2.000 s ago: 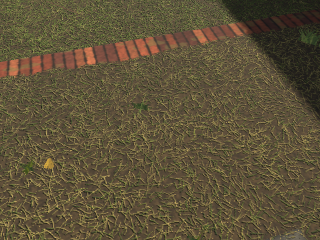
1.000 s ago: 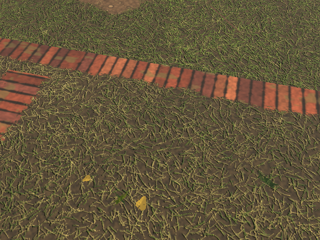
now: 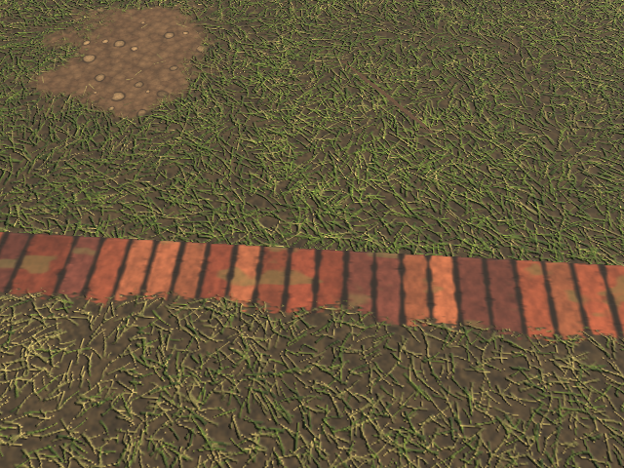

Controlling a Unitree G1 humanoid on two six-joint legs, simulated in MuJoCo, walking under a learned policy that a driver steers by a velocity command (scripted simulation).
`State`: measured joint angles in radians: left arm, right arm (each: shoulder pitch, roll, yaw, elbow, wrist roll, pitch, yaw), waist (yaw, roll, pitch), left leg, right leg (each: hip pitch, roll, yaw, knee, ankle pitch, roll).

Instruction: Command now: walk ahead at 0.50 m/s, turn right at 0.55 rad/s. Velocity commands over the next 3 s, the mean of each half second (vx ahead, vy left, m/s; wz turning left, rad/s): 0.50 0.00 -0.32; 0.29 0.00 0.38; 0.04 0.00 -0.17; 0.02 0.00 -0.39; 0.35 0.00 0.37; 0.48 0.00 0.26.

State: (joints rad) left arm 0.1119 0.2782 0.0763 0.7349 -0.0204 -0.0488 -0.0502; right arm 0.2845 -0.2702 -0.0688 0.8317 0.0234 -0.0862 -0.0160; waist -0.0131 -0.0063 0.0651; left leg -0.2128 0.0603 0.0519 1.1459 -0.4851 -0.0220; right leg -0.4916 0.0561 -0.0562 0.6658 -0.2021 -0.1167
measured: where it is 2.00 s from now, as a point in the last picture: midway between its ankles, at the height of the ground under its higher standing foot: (329, 404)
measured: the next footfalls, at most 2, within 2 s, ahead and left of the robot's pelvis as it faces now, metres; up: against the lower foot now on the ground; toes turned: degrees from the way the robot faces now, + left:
left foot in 0.44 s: +0.44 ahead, +0.10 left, +0.00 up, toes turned -10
right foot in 0.90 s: +0.65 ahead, -0.09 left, +0.00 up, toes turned +10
